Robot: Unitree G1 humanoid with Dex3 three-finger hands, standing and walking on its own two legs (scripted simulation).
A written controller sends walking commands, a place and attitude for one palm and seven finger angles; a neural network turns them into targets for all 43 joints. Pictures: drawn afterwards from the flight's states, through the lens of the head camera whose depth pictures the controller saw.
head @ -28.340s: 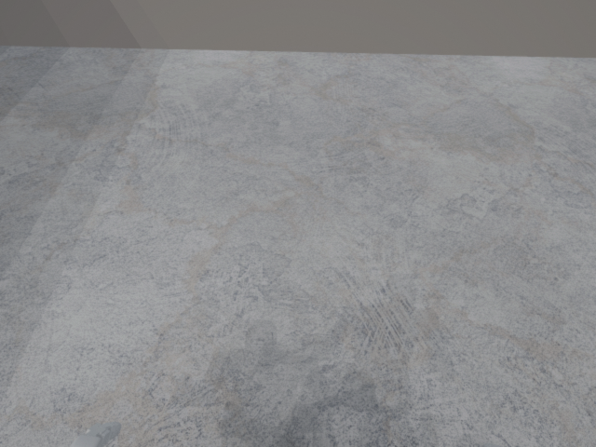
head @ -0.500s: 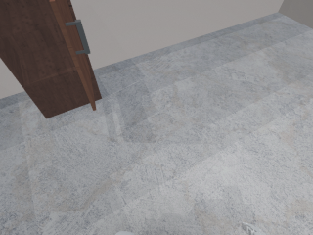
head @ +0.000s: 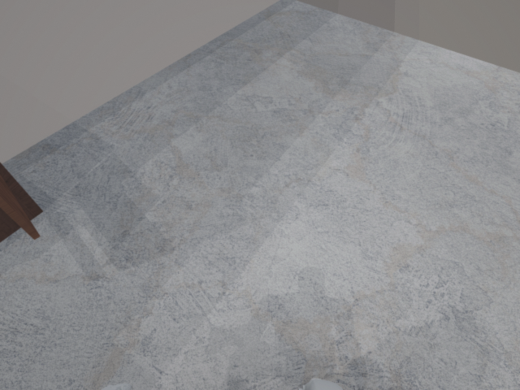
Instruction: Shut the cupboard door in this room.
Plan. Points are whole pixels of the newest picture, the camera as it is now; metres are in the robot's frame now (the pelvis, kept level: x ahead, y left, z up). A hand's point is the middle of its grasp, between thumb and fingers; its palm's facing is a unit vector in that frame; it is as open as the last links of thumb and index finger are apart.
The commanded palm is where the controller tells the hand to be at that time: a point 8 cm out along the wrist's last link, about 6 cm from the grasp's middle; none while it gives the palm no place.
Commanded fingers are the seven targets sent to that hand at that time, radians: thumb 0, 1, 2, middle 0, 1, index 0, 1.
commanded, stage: walk around to get in front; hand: left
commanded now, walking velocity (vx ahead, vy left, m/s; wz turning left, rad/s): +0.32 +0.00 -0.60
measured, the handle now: out of the picture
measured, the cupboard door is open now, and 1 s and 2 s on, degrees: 79 79 79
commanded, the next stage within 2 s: none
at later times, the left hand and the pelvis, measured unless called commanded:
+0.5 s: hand (190, 372) +0.17 +0.12 -0.17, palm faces -0.15 -0.96 -0.22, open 7.4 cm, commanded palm none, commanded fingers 0.00 0.90 0.90 -0.20 -0.30 -0.20 -0.30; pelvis +0.16 -0.06 +0.00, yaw -12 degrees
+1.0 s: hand (241, 203) +0.54 +0.06 -0.16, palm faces -0.34 -0.92 -0.16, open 7.4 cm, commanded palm none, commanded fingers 0.00 0.90 0.90 -0.20 -0.30 -0.20 -0.30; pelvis +0.38 -0.08 +0.00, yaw -21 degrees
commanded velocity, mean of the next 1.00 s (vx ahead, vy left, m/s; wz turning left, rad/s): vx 0.37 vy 0.00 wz -0.27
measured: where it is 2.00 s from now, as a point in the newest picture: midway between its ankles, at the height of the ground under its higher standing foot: (312, 251)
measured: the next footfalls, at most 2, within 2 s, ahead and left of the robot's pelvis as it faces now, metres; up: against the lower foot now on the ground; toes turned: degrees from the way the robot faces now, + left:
right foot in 0.12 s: +0.07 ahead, -0.15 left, +0.00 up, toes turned -12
left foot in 0.62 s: +0.39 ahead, +0.02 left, +0.00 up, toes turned -7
